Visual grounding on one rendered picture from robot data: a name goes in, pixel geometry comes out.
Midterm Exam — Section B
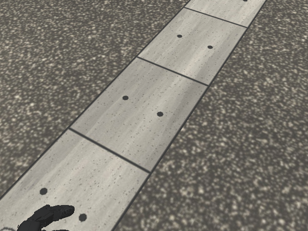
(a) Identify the robot left hand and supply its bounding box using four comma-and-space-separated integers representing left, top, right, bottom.
16, 204, 75, 231

